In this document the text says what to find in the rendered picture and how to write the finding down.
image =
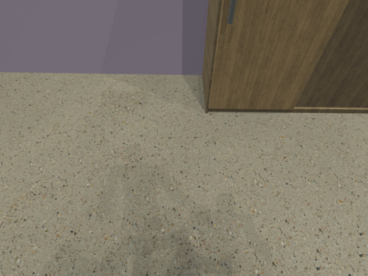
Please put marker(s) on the wardrobe door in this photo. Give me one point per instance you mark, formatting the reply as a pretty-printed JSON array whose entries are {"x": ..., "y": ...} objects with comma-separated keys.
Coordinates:
[
  {"x": 265, "y": 58},
  {"x": 340, "y": 77}
]

